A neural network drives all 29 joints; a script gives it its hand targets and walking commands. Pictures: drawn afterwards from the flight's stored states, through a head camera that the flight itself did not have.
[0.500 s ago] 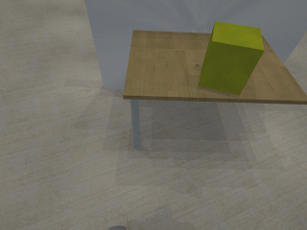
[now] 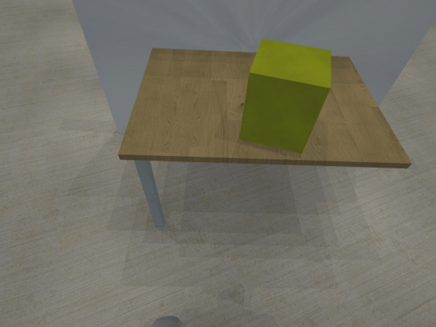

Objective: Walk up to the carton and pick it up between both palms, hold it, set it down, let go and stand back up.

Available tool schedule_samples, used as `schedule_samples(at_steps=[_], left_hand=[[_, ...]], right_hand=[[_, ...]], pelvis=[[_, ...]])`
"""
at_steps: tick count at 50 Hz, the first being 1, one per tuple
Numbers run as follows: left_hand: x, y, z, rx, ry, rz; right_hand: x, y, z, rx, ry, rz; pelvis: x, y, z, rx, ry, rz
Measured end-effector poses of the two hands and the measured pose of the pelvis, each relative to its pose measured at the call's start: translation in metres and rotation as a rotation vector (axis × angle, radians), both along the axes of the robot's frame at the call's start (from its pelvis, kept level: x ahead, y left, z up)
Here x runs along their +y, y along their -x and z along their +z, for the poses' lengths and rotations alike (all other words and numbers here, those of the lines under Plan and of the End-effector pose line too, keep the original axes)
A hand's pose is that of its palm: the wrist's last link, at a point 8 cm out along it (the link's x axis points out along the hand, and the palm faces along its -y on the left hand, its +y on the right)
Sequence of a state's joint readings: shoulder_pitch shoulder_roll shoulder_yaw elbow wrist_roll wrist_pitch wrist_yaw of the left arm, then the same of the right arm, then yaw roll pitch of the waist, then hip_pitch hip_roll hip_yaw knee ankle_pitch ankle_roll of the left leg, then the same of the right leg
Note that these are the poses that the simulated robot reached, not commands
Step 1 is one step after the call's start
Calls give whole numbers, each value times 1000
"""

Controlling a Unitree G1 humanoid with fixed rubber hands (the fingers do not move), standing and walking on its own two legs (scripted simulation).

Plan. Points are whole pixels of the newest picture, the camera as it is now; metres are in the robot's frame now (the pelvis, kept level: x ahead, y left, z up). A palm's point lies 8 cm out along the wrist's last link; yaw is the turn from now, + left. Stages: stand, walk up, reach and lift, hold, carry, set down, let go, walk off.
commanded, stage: walk up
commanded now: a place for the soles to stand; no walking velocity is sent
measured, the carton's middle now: (282, 97) +0.78 -0.14 -0.04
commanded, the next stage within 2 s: none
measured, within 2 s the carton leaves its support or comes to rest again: neither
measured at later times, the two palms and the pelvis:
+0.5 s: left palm out of the picture +0.14 +0.17 -0.12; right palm out of the picture +0.16 -0.50 -0.08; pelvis +0.10 -0.16 +0.00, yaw +1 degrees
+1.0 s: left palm (227, 304) +0.20 +0.00 -0.13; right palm out of the picture +0.23 -0.66 -0.09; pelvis +0.16 -0.31 -0.01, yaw +1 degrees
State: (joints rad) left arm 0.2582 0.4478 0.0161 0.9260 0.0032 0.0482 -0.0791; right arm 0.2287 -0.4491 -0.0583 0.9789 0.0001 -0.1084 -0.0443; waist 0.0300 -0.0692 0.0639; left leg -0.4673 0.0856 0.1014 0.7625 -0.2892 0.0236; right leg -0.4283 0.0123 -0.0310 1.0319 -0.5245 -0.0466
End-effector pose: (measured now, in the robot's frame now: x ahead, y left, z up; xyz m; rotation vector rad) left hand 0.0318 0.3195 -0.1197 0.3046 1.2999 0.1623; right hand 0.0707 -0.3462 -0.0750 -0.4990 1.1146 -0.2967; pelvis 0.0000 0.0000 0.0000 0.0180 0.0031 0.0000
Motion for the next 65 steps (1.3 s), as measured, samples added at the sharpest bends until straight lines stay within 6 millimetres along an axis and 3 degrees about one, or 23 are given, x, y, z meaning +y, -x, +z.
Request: schedule_samples(at_steps=[6,9,14,18,21,27,32,35,44,47,54,56,60,65], left_hand=[[-39,-65,12,-111,-15,-39],[-64,-82,12,-143,-42,-61],[-102,-75,11,-81,-30,-19],[-121,-67,8,-9,-27,5],[-131,-73,-1,25,-22,11],[-167,-131,3,-68,-18,-11],[-205,-171,11,-161,-44,-43],[-230,-170,4,-179,-60,-36],[-291,-130,-7,-1,-4,33],[-303,-140,-15,15,3,25],[-338,-194,-5,-121,-24,-10],[-349,-193,-10,-131,-47,-10],[-371,-186,-6,-86,-50,23],[-378,-195,-2,-57,-65,24]], right_hand=[[-47,-16,0,2,-3,-25],[-79,-30,-11,4,-9,-27],[-108,-60,-12,36,-17,-6],[-124,-83,-10,31,-15,19],[-134,-94,-10,12,0,20],[-172,-94,-4,24,18,-19],[-217,-107,-12,10,6,-25],[-246,-121,-26,24,7,-17],[-284,-159,-12,15,11,29],[-296,-159,-13,6,22,19],[-344,-161,-15,47,19,-18],[-357,-170,-24,49,11,-16],[-366,-187,-25,58,-19,0],[-370,-202,-27,54,-31,8]], pelvis=[[-45,-23,2,-33,-15,2],[-76,-36,-7,-14,-26,-3],[-109,-59,-3,17,-5,22],[-125,-76,-2,43,-8,25],[-134,-89,-6,39,4,17],[-169,-107,-3,-13,-10,12],[-215,-119,-8,-31,-28,9],[-244,-127,-21,-28,-15,26],[-288,-152,-11,24,-2,33],[-298,-159,-15,4,1,22],[-343,-172,-14,-24,-9,26],[-357,-176,-22,-18,-13,29],[-371,-189,-16,3,-2,36],[-377,-203,-14,26,-5,30]])
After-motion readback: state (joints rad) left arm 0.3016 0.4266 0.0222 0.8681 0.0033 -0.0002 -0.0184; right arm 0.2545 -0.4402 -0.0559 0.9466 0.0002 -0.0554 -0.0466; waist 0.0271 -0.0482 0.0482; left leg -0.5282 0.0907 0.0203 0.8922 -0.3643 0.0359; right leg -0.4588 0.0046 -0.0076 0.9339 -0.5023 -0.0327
